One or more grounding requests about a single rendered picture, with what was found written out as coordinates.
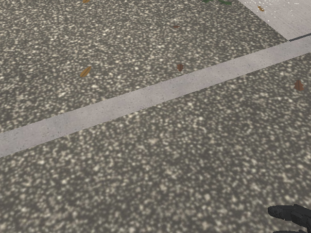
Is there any robot right hand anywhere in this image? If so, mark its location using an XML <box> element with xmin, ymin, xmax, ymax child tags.
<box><xmin>267</xmin><ymin>204</ymin><xmax>311</xmax><ymax>233</ymax></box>

